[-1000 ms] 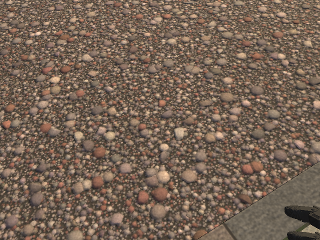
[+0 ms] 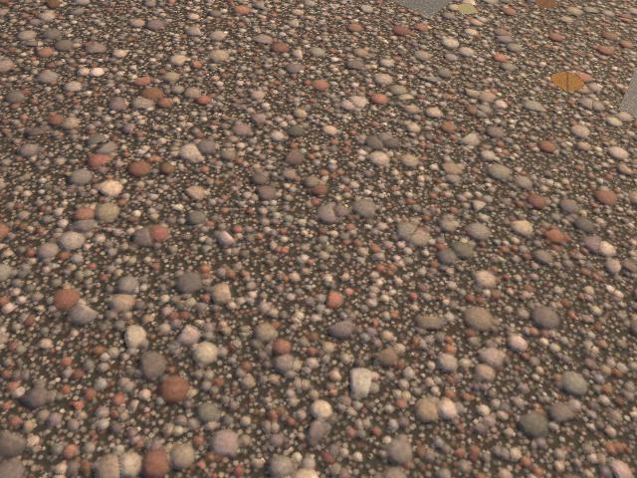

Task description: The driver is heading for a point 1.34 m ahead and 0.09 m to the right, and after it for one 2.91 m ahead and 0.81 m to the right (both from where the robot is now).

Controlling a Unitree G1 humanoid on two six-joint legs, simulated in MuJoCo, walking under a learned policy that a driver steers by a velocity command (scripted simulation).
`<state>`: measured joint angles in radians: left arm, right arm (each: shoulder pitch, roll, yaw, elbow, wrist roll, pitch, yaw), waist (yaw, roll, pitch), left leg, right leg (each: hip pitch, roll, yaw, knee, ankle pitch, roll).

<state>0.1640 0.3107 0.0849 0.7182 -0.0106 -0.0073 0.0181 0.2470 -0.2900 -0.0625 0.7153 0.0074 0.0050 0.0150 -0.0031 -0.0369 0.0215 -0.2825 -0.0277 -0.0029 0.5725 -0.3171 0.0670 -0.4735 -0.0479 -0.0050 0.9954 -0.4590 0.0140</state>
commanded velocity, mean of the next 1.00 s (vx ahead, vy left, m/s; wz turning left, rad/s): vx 0.44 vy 0.00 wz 0.09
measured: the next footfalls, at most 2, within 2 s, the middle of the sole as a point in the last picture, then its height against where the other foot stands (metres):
right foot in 0.40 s outside the picture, level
left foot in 0.86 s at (220, 447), level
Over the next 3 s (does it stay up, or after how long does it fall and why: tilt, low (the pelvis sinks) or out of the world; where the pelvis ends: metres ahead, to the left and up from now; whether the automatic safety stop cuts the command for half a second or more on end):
stays up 1.52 -0.14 0.01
